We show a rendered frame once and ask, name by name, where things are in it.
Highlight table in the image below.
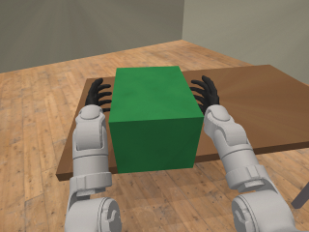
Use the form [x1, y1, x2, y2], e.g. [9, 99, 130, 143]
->
[55, 64, 309, 209]

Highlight right robot hand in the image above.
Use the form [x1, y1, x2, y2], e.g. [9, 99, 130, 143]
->
[189, 75, 220, 116]

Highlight carton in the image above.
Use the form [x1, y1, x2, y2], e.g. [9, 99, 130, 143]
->
[108, 66, 205, 174]

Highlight left robot hand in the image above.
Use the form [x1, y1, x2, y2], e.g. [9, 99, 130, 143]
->
[84, 78, 112, 113]

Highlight robot left forearm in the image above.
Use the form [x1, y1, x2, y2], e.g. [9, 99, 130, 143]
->
[64, 104, 112, 232]

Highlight left robot upper arm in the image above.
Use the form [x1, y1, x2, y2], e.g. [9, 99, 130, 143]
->
[65, 196, 123, 232]

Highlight robot right forearm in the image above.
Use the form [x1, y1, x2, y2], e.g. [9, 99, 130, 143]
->
[204, 104, 295, 224]

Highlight right robot upper arm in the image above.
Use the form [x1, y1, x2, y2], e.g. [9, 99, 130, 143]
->
[231, 189, 309, 232]

